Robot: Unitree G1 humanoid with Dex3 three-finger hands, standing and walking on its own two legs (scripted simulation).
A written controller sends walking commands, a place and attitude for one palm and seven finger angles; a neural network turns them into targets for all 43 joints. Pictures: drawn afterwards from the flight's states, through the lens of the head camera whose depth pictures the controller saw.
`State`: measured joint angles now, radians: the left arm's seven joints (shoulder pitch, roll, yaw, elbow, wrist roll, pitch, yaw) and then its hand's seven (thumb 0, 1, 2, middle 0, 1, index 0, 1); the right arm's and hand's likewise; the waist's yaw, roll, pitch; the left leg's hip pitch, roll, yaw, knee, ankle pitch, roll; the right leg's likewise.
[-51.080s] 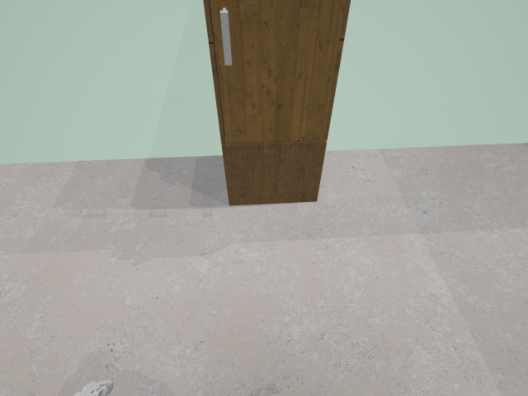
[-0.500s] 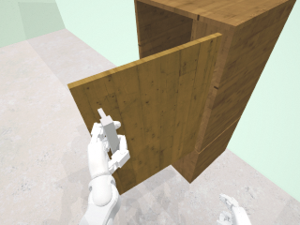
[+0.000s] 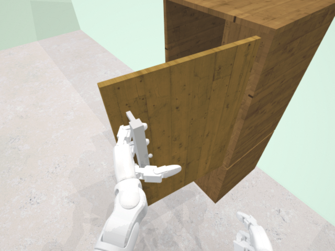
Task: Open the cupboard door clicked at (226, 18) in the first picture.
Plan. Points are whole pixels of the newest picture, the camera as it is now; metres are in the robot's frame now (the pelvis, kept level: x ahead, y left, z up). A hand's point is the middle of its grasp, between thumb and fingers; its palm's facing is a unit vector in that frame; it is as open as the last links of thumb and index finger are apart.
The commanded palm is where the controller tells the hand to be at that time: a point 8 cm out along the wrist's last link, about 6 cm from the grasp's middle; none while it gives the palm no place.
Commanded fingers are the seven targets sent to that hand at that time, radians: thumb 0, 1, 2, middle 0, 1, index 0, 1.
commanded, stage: open thumb and fingers to let go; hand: left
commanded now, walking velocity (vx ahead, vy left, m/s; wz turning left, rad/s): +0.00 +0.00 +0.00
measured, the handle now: (137, 141) +0.34 +0.10 +0.10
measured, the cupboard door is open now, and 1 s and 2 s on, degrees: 81 82 82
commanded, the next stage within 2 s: slide the hand sideways off the handle in 0.28 s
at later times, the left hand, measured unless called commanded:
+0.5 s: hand (146, 162) +0.29 +0.07 +0.10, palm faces +0.10 -0.99 -0.10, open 15.1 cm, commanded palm +0.26 +0.11 +0.10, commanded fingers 0.00 -0.50 0.30 -0.15 -0.30 -0.15 -0.30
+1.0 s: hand (142, 167) +0.27 +0.08 +0.10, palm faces -0.16 -0.99 -0.01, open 15.8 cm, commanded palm +0.23 +0.16 +0.10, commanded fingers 0.00 -0.50 0.30 -0.15 -0.30 -0.15 -0.30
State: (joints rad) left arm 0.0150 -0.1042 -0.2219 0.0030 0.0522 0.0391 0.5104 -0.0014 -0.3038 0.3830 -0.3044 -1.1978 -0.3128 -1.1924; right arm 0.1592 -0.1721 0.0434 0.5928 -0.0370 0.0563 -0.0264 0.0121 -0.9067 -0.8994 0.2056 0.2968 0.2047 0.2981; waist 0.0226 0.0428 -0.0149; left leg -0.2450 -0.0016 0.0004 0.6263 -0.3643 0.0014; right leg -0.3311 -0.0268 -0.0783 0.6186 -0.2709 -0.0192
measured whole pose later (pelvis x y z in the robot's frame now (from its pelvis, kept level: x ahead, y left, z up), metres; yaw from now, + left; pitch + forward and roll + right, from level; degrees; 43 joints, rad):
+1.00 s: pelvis +0.01 +0.00 +0.00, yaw -2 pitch +1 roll +0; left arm 0.21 0.11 -0.10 -0.19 -0.12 -0.01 -0.05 -0.02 -0.50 0.30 -0.25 -0.40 -0.23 -0.41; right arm 0.23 -0.20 0.07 0.50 0.02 -0.05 -0.02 0.01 -0.91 -0.90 0.21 0.30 0.20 0.30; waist 0.00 0.03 -0.04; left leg -0.26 0.01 0.04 0.64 -0.40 0.00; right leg -0.37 -0.01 -0.04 0.65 -0.30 -0.02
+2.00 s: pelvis +0.01 +0.02 -0.01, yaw +0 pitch +1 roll -1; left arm 0.44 0.25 0.14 -0.35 -0.26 -0.06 -0.22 -0.02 -0.50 0.30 -0.15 -0.30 -0.15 -0.30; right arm 0.27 -0.24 0.07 0.54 0.05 -0.24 -0.07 0.02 -0.90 -0.90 0.21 0.30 0.21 0.30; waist 0.02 0.06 -0.06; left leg -0.33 0.00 0.00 0.74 -0.43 0.02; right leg -0.39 -0.03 -0.08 0.69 -0.31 0.00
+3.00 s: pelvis +0.04 +0.01 +0.02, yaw -1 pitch -3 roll -1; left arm 0.45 0.32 0.33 -0.38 -0.05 -0.07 0.13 0.01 0.77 0.85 -0.20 -0.31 -0.20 -0.30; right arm 0.19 -0.24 0.01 0.63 0.01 -0.12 -0.07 0.01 -0.91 -0.90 0.21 0.30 0.20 0.30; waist 0.07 0.08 0.02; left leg -0.03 0.01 0.02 0.42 -0.33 0.01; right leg -0.13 0.00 -0.06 0.41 -0.23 -0.01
